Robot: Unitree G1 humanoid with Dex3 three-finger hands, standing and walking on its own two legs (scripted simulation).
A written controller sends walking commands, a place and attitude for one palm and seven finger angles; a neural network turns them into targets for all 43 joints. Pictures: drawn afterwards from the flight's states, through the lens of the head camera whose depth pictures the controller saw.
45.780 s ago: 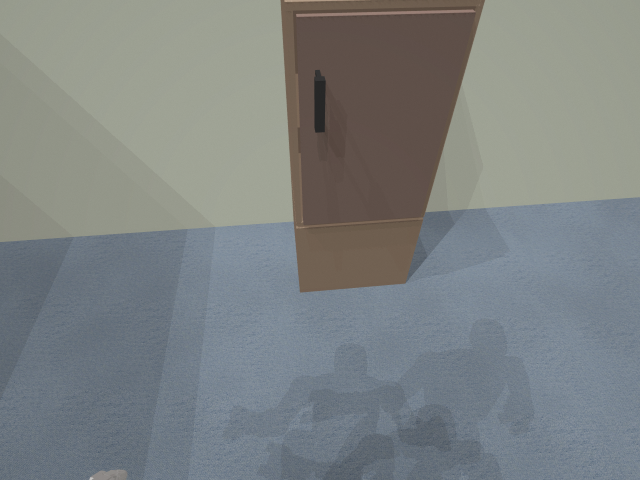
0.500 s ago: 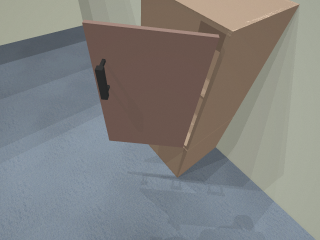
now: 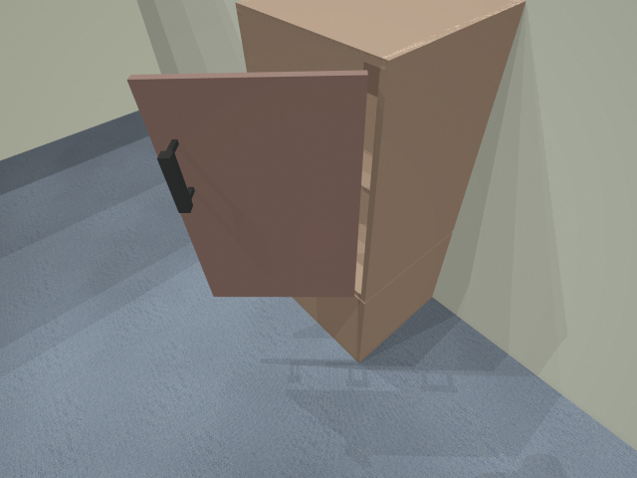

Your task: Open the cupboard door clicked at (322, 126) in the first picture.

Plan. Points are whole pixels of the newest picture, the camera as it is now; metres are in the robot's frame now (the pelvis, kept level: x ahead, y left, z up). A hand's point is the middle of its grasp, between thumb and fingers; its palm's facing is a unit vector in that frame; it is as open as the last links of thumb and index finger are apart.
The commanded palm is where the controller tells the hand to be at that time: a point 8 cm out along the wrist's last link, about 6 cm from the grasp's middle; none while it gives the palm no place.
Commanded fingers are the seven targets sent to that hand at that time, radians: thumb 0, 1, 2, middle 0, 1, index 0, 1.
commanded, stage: come to a stop and stand still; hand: left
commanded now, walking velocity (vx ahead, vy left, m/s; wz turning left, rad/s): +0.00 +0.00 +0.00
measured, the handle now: (179, 176) +0.60 +0.28 +0.05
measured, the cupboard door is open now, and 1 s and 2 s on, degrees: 47 47 47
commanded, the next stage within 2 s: look again from close up in 0.36 s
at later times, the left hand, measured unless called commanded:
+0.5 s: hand out of the picture +0.01 +0.15 -0.17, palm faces +0.02 -0.98 -0.19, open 7.4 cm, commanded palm none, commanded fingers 0.00 0.90 0.90 -0.20 -0.30 -0.20 -0.30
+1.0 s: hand out of the picture +0.03 +0.17 -0.17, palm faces +0.03 -0.98 -0.20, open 7.4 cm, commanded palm none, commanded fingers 0.00 0.90 0.90 -0.20 -0.30 -0.20 -0.30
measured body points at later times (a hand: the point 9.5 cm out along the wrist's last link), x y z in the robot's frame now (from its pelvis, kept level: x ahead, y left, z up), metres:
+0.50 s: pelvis +0.02 -0.02 +0.00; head +0.03 -0.02 +0.45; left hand +0.01 +0.20 -0.16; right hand +0.03 -0.24 -0.16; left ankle +0.03 +0.13 -0.73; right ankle -0.03 -0.10 -0.73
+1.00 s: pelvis +0.04 -0.01 +0.01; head +0.05 -0.01 +0.46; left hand +0.03 +0.22 -0.15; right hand +0.06 -0.24 -0.15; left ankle +0.03 +0.13 -0.73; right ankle -0.03 -0.10 -0.73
